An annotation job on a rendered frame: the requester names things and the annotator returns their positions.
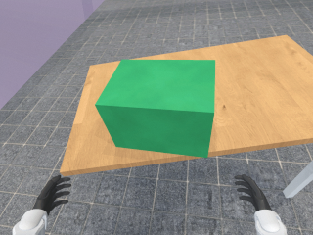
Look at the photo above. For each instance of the right robot forearm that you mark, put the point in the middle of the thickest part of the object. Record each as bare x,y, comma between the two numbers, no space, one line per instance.
267,222

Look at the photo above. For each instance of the robot left hand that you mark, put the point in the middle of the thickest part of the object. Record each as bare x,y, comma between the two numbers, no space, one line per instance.
46,200

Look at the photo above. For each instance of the robot right hand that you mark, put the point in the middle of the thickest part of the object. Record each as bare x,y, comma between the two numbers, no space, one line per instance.
257,197

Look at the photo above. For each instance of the carton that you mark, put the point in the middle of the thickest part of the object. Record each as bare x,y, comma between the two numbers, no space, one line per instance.
164,106

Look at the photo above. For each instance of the left robot forearm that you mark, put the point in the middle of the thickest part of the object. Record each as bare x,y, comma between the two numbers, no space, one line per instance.
33,222

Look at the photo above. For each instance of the table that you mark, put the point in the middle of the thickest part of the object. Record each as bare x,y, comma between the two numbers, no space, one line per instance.
263,99

